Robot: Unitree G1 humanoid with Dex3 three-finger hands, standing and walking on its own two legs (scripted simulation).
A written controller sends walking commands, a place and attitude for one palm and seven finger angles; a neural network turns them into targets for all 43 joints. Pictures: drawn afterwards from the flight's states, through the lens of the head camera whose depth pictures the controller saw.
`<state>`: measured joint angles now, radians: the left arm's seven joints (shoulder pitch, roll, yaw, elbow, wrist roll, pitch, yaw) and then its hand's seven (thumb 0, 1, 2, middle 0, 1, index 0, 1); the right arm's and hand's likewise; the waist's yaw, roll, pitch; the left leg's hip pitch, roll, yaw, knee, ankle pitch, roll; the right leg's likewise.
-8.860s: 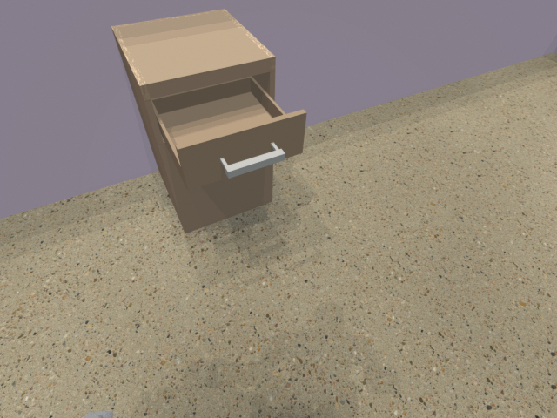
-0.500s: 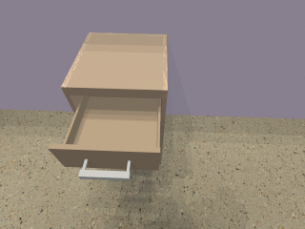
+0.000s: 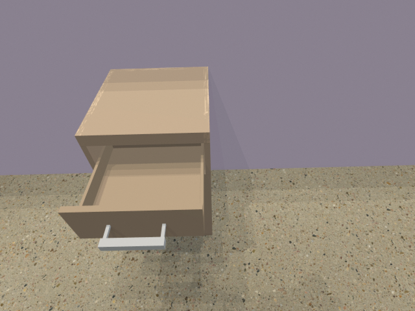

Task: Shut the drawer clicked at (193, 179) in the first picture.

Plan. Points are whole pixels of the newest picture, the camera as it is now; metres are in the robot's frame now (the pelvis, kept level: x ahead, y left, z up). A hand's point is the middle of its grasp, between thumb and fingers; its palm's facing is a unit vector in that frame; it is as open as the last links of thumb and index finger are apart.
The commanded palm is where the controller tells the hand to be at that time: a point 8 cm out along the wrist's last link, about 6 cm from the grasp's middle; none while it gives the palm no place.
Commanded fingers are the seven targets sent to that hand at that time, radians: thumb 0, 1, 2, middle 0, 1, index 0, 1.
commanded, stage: come to a stop and stand still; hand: left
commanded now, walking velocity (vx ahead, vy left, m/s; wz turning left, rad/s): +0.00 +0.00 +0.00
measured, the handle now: (134, 236) +0.35 +0.23 -0.18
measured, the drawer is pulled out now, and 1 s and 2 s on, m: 0.25 0.25 0.25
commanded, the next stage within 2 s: look again from close up in 0.26 s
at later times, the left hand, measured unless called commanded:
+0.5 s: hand out of the picture -0.02 +0.16 -0.18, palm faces +0.03 -0.98 -0.17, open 7.4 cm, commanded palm none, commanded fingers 0.00 0.90 0.90 -0.20 -0.30 -0.20 -0.30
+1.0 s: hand out of the picture +0.00 +0.23 -0.18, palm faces +0.01 -0.98 -0.19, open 7.4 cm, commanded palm +0.10 +0.27 -0.08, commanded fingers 0.00 0.90 0.90 -0.24 -0.34 -0.24 -0.34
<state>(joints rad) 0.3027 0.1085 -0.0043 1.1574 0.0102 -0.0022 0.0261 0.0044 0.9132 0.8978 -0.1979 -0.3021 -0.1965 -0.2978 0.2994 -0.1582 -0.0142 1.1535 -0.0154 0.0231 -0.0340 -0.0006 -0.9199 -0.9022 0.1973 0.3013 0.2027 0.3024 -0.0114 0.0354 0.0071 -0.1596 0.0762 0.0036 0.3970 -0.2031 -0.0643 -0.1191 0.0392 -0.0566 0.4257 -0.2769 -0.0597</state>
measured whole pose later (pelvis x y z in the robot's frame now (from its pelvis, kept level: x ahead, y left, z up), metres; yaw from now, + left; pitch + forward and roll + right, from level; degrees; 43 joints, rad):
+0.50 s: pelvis +0.00 +0.01 +0.00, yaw +0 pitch +0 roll -1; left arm 0.35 0.08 -0.01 1.11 0.03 -0.04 0.05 0.00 0.91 0.90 -0.20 -0.30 -0.20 -0.30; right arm 0.30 -0.14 -0.02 1.08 -0.01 0.01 -0.04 0.02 -0.93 -0.90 0.20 0.30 0.20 0.30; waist -0.02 0.06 0.02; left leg -0.29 0.06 0.02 0.66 -0.33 -0.01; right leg -0.16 0.05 -0.07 0.44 -0.28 -0.05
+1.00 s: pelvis +0.01 +0.06 +0.00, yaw +0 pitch +0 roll +0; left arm 0.31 0.15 -0.02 1.08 0.02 0.00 0.05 0.00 0.91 0.90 -0.20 -0.30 -0.20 -0.30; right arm 0.32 -0.14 0.02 1.09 -0.01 -0.02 -0.03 0.01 -0.91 -0.90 0.20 0.30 0.20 0.30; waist 0.00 0.00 0.02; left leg -0.20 -0.04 0.08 0.47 -0.28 0.07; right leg -0.16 -0.03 -0.04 0.46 -0.31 0.02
